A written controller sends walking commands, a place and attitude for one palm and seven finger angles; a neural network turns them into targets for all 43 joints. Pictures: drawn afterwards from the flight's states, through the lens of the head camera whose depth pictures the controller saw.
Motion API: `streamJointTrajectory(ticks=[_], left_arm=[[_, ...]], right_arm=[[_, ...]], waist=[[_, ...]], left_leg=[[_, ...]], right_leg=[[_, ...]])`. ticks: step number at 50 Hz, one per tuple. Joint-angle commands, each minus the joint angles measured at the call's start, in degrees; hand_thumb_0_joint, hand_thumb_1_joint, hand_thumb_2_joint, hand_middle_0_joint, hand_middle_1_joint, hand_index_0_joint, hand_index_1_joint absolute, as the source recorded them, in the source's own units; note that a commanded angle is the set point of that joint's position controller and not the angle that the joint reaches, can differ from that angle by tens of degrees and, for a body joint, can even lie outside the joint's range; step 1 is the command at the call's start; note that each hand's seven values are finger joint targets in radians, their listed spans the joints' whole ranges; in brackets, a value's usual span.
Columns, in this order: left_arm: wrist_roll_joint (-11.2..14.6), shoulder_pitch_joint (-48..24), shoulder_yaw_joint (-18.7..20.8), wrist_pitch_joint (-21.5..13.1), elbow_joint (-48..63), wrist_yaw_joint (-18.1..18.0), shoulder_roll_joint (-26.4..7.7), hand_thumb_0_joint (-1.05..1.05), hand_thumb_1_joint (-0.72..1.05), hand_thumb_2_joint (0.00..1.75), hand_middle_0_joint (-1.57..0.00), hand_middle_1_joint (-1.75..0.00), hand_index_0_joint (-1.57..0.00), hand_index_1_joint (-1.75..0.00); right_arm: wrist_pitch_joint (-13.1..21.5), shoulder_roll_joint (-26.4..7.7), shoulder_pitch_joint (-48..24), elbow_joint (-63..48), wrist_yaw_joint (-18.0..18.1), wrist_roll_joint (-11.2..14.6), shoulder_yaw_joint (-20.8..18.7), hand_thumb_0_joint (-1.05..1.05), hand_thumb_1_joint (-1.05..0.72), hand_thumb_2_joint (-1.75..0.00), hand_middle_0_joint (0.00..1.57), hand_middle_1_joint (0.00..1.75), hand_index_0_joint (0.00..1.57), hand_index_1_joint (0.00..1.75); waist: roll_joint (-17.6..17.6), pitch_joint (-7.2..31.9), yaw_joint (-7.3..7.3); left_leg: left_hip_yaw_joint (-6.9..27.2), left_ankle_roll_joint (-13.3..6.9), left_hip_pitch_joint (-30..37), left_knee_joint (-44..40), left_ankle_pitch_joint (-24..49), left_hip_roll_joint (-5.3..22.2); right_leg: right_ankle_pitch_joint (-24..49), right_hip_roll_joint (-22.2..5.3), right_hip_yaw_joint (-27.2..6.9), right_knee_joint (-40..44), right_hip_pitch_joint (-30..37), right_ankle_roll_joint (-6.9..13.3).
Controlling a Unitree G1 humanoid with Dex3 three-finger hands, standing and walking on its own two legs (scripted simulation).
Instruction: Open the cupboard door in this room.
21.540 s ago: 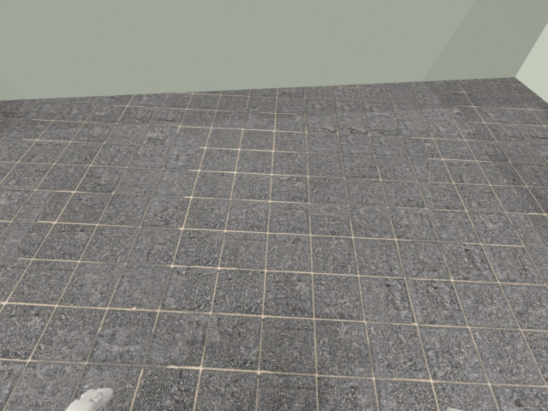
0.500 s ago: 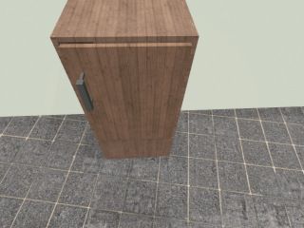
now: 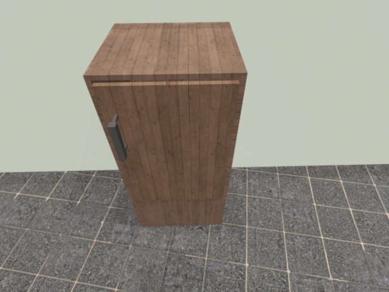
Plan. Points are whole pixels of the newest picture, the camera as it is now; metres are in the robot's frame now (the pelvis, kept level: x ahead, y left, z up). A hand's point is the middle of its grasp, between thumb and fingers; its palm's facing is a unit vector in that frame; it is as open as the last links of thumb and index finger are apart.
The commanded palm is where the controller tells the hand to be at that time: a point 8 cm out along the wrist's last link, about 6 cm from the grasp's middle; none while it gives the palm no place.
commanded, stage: raise the hand with hooked fingers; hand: left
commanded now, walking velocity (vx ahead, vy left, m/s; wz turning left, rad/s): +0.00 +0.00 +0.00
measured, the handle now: (119, 137) +0.56 +0.27 -0.04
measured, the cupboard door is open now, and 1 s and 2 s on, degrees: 0 0 0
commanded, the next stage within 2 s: none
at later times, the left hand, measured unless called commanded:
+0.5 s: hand out of the picture +0.13 +0.20 -0.09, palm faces +0.11 -0.99 +0.01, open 9.0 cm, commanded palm +0.13 +0.26 -0.06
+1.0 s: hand (75, 263) +0.19 +0.26 -0.04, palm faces +0.12 -0.99 -0.11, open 12.0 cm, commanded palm +0.17 +0.31 -0.04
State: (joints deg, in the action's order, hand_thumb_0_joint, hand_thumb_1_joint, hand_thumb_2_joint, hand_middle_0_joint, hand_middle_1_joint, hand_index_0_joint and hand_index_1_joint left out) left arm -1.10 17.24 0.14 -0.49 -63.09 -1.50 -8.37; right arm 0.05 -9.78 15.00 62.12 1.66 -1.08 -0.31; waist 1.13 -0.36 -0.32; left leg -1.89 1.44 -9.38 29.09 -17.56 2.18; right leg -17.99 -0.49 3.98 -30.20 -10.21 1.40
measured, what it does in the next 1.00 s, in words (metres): lowers itself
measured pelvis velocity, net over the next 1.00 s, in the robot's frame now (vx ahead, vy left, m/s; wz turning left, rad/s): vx -0.05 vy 0.04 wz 0.01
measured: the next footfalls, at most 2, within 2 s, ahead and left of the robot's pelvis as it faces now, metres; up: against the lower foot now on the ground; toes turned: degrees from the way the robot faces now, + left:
none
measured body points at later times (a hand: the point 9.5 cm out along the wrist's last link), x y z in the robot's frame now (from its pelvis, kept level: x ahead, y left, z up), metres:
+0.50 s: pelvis -0.06 +0.00 -0.10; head -0.01 +0.03 +0.35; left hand +0.11 +0.25 -0.09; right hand +0.17 -0.24 -0.12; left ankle -0.02 +0.13 -0.73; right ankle -0.02 -0.10 -0.74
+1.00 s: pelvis -0.05 +0.04 -0.09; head +0.03 +0.06 +0.35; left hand +0.18 +0.32 -0.03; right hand +0.11 -0.21 -0.17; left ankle -0.02 +0.14 -0.74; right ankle -0.02 -0.10 -0.74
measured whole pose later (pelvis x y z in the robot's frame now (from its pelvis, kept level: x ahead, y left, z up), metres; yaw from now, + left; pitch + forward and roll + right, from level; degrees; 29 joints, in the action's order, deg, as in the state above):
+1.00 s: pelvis -0.05 +0.04 -0.09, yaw +1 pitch +16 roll -3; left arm 14.3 17.8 14.6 -23.7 -1.5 11.7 -15.5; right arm 10.8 -14.3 15.8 31.7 2.4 0.2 0.4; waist 1.0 8.2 0.0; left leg 1.0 -1.6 -55.1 69.1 -30.4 1.2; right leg -28.4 -1.9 4.6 -65.0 -52.7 -0.8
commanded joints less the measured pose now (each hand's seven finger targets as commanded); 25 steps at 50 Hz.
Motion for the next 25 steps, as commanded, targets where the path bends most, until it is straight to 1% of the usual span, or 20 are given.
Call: streamJointTrajectory(ticks=[1, 2, 3, 4, 5, 6, 8, 9, 10, 11, 12, 13, 14, 15, 16, 18, 20, 22, 23, 25], left_arm=[[12.56, -37.91, 7.11, -15.71, 91.02, -2.01, -19.80, 0.00, 0.88, 0.89, -0.20, -0.32, -0.20, -0.32], [7.59, -11.46, 6.26, -12.09, 73.71, -4.38, -15.12, 0.00, 0.85, 0.88, -0.20, -0.33, -0.20, -0.33], [9.37, -10.16, 4.39, -9.28, 70.10, -7.38, -10.72, 0.00, 0.83, 0.87, -0.21, -0.34, -0.21, -0.34], [9.72, 5.43, -1.10, -3.86, 56.81, -6.30, 1.25, 0.00, 0.81, 0.86, -0.21, -0.36, -0.21, -0.36], [12.18, -2.62, -1.73, -6.02, 69.26, -4.80, -0.03, 0.00, 0.78, 0.85, -0.21, -0.37, -0.21, -0.37], [11.69, -3.02, 2.45, -9.01, 69.08, -4.18, -4.76, 0.00, 0.76, 0.84, -0.21, -0.39, -0.21, -0.39], [11.27, -0.91, 4.05, -14.90, 60.39, -1.36, -3.93, 0.00, 0.71, 0.82, -0.21, -0.42, -0.21, -0.42], [11.10, -2.32, 3.99, -18.65, 54.56, 0.82, -1.98, 0.00, 0.69, 0.81, -0.22, -0.43, -0.22, -0.43], [11.54, 1.32, 4.81, -22.99, 49.36, 3.50, -0.75, 0.00, 0.67, 0.80, -0.22, -0.45, -0.22, -0.45], [12.51, 4.34, 5.41, -27.46, 48.33, 6.71, -0.67, 0.00, 0.64, 0.79, -0.22, -0.47, -0.22, -0.47], [13.79, 7.80, 7.28, -31.34, 48.04, 10.26, -1.79, 0.00, 0.62, 0.78, -0.22, -0.48, -0.22, -0.48], [14.82, 10.65, 11.15, -34.18, 45.52, 14.28, -4.72, 0.00, 0.60, 0.77, -0.22, -0.50, -0.22, -0.50], [15.95, 10.34, 11.69, -36.27, 46.39, 18.16, -5.45, 0.00, 0.57, 0.76, -0.22, -0.51, -0.22, -0.51], [16.38, 10.44, 14.51, -36.08, 46.28, 19.65, -7.92, 0.00, 0.55, 0.75, -0.22, -0.53, -0.22, -0.53], [16.36, 10.39, 15.08, -34.38, 47.68, 20.44, -8.66, 0.00, 0.53, 0.74, -0.23, -0.54, -0.23, -0.54], [17.65, 6.93, 16.65, -30.29, 56.79, 19.95, -11.35, 0.00, 0.48, 0.72, -0.23, -0.57, -0.23, -0.57], [17.67, 1.63, 15.86, -28.27, 67.27, 17.64, -11.94, 0.00, 0.43, 0.70, -0.23, -0.60, -0.23, -0.60], [16.67, -3.57, 16.41, -30.44, 78.23, 13.77, -12.95, 0.00, 0.39, 0.68, -0.24, -0.63, -0.24, -0.63], [16.05, -6.63, 15.75, -32.01, 83.37, 12.12, -13.49, 0.00, 0.36, 0.67, -0.24, -0.64, -0.24, -0.64], [14.56, -7.65, 13.08, -35.15, 85.75, 10.47, -11.44, 0.00, 0.32, 0.65, -0.24, -0.68, -0.24, -0.68]], right_arm=[[10.64, -14.94, -3.08, -25.27, 2.33, 3.89, -2.23, 0.00, -0.90, -0.90, 0.20, 0.30, 0.20, 0.30], [15.27, -8.67, -6.40, -20.61, 4.58, 2.59, -0.53, 0.00, -0.90, -0.90, 0.20, 0.30, 0.20, 0.30], [16.46, -9.81, -6.11, -18.12, 4.88, 3.53, -1.62, 0.00, -0.90, -0.90, 0.20, 0.30, 0.20, 0.30], [16.44, -7.52, -3.86, -17.77, 4.08, 4.52, -1.52, 0.00, -0.90, -0.90, 0.20, 0.30, 0.20, 0.30], [17.54, -9.34, -5.48, -22.86, 4.15, 5.35, -1.28, 0.00, -0.90, -0.90, 0.20, 0.30, 0.20, 0.30], [18.37, -10.77, -5.44, -23.51, 4.67, 4.81, -2.15, 0.00, -0.90, -0.90, 0.20, 0.30, 0.20, 0.30], [19.64, -11.01, -4.61, -26.02, 4.41, 3.10, -2.40, 0.00, -0.90, -0.90, 0.20, 0.30, 0.20, 0.30], [19.95, -10.74, -4.42, -26.55, 3.76, 2.28, -2.60, 0.00, -0.90, -0.90, 0.20, 0.30, 0.20, 0.30], [20.54, -10.57, -5.46, -27.89, 3.01, 1.62, -3.17, 0.00, -0.90, -0.90, 0.20, 0.30, 0.20, 0.30], [21.13, -10.66, -5.94, -29.44, 2.07, 1.15, -3.69, 0.00, -0.90, -0.90, 0.20, 0.30, 0.20, 0.30], [21.50, -10.87, -6.79, -31.45, 1.06, 0.81, -4.30, 0.00, -0.90, -0.90, 0.20, 0.30, 0.20, 0.30], [21.13, -11.54, -6.46, -33.08, -0.28, 1.18, -4.98, 0.00, -0.90, -0.90, 0.20, 0.30, 0.20, 0.30], [20.79, -11.67, -7.76, -35.46, -1.07, 1.22, -4.92, 0.00, -0.90, -0.90, 0.20, 0.30, 0.20, 0.30], [20.26, -11.67, -8.49, -37.20, -1.16, 1.62, -5.18, 0.00, -0.90, -0.90, 0.20, 0.30, 0.20, 0.30], [19.44, -11.23, -9.15, -39.24, -1.24, 2.02, -5.00, 0.00, -0.90, -0.90, 0.20, 0.30, 0.20, 0.30], [17.84, -10.98, -10.58, -43.47, -0.94, 2.33, -5.14, 0.00, -0.90, -0.90, 0.20, 0.30, 0.20, 0.30], [16.80, -10.66, -10.17, -46.06, -0.27, 2.54, -4.67, 0.00, -0.90, -0.90, 0.20, 0.30, 0.20, 0.30], [16.43, -9.67, -7.10, -44.80, 0.33, 2.06, -4.38, 0.00, -0.90, -0.90, 0.20, 0.30, 0.20, 0.30], [16.15, -9.70, -5.92, -43.98, 0.63, 1.70, -4.06, 0.00, -0.90, -0.90, 0.20, 0.30, 0.20, 0.30], [16.27, -9.55, -4.42, -41.47, 1.29, 1.01, -3.76, 0.00, -0.90, -0.90, 0.20, 0.30, 0.20, 0.30]], waist=[[4.99, 20.76, -4.37], [13.46, 18.32, 0.61], [12.92, 12.85, -1.32], [5.18, 5.85, -1.88], [4.71, 1.49, -1.44], [-0.73, 2.09, -2.78], [-10.94, -2.74, -3.33], [-16.42, -3.33, -3.36], [-19.89, -3.13, -1.17], [-20.72, -0.59, 0.61], [-19.37, 2.64, 2.58], [-13.06, 5.81, 4.34], [-8.63, 9.26, 4.70], [-6.18, 13.54, 5.67], [-4.46, 15.89, 6.50], [-3.57, 18.34, 6.57], [1.04, 19.22, 5.14], [5.97, 21.49, 3.27], [5.48, 20.74, 1.54], [6.13, 20.65, -0.72]], left_leg=[[-0.17, -3.86, 5.52, -2.56, 15.64, -1.89], [-1.38, -4.25, 8.39, -3.97, 19.97, -1.26], [-0.81, -2.46, 2.29, -3.01, 14.66, -0.73], [0.34, -2.87, -2.45, -3.15, 10.13, -0.14], [1.74, -2.99, -4.92, -2.34, 6.42, -1.12], [1.25, -3.05, -6.77, -0.27, 2.44, -1.59], [1.63, -3.16, -15.11, 5.67, -2.12, -3.20], [1.79, -2.70, -20.41, 9.74, -3.66, -3.47], [2.00, -2.13, -26.05, 13.63, -5.51, -3.43], [2.05, -1.83, -30.01, 16.96, -6.42, -3.51], [1.62, -1.53, -32.93, 19.91, -6.79, -3.85], [1.06, -1.04, -34.15, 22.66, -5.23, -4.48], [0.34, -0.84, -36.26, 25.20, -4.98, -5.09], [-0.86, -1.14, -38.93, 27.33, -4.46, -5.47], [-1.57, -1.42, -41.11, 28.00, -5.36, -5.86], [-1.52, -2.02, -42.35, 28.68, -6.98, -6.01], [-1.06, -2.48, -41.19, 28.84, -8.92, -5.14], [0.39, -3.04, -37.68, 29.66, -6.58, -3.56], [1.58, -3.15, -37.49, 29.90, -6.62, -2.73], [2.95, -3.41, -35.73, 31.20, -4.46, -1.99]], right_leg=[[30.14, -5.31, -8.09, 2.64, 2.09, 0.25], [17.83, -0.88, -4.32, -0.19, 1.47, 1.34], [9.51, -0.52, -1.31, 0.78, -2.77, 0.67], [6.76, -0.44, 0.31, 1.15, -6.39, -0.07], [4.88, -0.95, 0.23, 1.34, -8.19, -0.67], [-0.42, -0.73, 0.04, 2.30, -11.84, -0.96], [-10.51, -0.18, 0.03, 0.29, -21.00, -1.61], [-14.86, -0.15, -0.31, -2.46, -26.09, -1.83], [-19.38, -0.54, -1.59, -5.32, -29.27, -1.75], [-21.67, -0.91, -3.13, -8.01, -30.38, -1.56], [-21.81, -1.10, -4.79, -10.30, -29.75, -1.19], [-17.18, -1.16, -5.75, -14.02, -27.72, 0.11], [-13.46, -1.57, -5.70, -17.40, -27.09, 0.60], [-10.83, -1.98, -6.98, -19.62, -25.97, 0.61], [-11.26, -2.36, -8.63, -19.85, -24.52, 0.29], [-15.19, -2.23, -10.57, -19.00, -23.65, -0.15], [-19.32, -1.95, -10.49, -19.22, -26.67, -0.13], [-15.21, -0.84, -8.90, -21.37, -29.31, 0.22], [-13.82, 0.19, -7.20, -23.24, -32.23, 0.36], [-9.24, 0.93, -4.90, -25.63, -36.02, 0.67]])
